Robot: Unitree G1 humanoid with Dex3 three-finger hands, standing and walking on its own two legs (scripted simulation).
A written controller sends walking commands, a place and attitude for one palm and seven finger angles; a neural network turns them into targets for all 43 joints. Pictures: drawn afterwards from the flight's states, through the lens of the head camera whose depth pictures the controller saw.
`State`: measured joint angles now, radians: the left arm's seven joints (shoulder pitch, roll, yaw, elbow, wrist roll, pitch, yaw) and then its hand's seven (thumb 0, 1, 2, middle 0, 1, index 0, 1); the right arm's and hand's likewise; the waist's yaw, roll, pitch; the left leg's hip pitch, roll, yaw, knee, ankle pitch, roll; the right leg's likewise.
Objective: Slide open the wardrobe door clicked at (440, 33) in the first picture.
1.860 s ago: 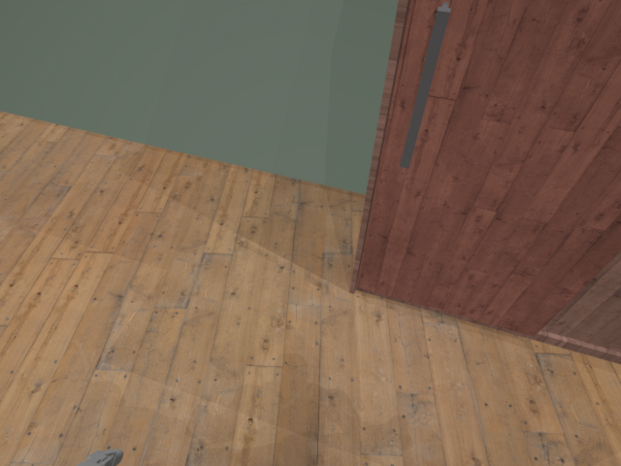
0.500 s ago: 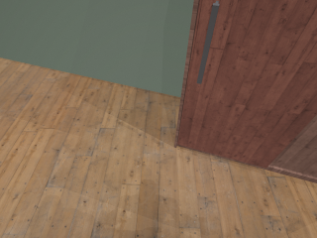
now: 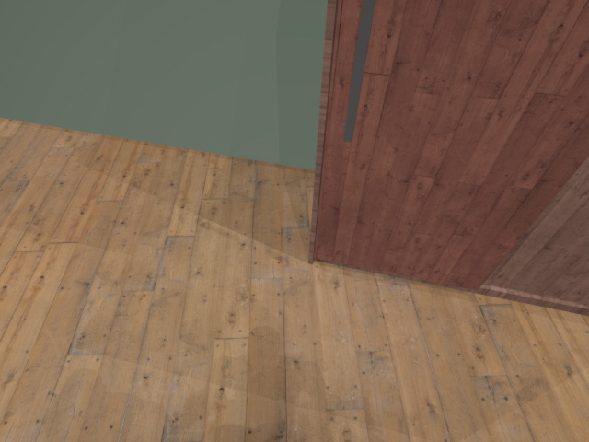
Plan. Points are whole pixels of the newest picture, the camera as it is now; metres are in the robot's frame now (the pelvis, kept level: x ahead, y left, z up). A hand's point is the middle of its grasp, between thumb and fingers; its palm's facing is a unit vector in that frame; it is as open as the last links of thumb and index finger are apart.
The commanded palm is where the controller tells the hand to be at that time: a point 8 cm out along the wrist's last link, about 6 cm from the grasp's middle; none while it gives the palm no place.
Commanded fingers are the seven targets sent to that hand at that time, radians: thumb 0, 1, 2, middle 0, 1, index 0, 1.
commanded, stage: turn to face it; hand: left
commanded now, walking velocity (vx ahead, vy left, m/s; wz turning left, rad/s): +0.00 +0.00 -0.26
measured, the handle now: (358, 71) +0.83 -0.08 +0.08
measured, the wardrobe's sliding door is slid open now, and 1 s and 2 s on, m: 0.00 0.00 0.00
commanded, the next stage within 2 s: take the last steps up to it in 0.26 s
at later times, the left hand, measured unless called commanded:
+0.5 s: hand out of the picture +0.07 +0.19 -0.17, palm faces -0.12 -0.97 -0.23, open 7.4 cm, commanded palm none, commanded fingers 0.00 0.90 0.90 -0.20 -0.30 -0.20 -0.30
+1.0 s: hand (189, 437) +0.15 +0.18 -0.18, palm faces -0.18 -0.98 -0.12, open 7.4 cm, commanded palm none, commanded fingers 0.00 0.90 0.90 -0.20 -0.30 -0.20 -0.30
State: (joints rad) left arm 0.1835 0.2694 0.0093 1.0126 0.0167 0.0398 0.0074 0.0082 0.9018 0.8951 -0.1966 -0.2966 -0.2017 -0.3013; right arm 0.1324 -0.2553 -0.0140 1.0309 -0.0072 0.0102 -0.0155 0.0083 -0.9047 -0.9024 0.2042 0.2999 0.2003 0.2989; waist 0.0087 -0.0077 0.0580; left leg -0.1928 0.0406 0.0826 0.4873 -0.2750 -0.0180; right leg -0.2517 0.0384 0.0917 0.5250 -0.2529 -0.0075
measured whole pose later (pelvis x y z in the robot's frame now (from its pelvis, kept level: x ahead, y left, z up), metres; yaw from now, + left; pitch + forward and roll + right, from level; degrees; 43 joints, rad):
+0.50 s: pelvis -0.01 +0.00 -0.01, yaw -9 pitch +0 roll -1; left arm 0.24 0.20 0.06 0.96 0.03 0.03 -0.01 0.01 0.90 0.90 -0.20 -0.30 -0.20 -0.30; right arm 0.28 -0.19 -0.04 1.04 -0.02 0.01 -0.02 0.01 -0.90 -0.90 0.21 0.30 0.20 0.30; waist -0.01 0.02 0.03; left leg -0.27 0.12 0.17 0.64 -0.37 -0.02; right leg -0.25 0.00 -0.06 0.56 -0.34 -0.01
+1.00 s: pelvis +0.11 +0.01 +0.01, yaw -13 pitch +0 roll -2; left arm 0.29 0.20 0.07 1.07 0.04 0.01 -0.02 0.01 0.91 0.90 -0.19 -0.30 -0.20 -0.30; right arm 0.40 -0.09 -0.01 1.10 -0.02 -0.07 -0.03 0.01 -0.91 -0.90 0.20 0.30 0.20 0.30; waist -0.01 -0.05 0.01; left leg -0.12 0.07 0.16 0.39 -0.28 0.03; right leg -0.53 -0.05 -0.03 1.13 -0.23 0.01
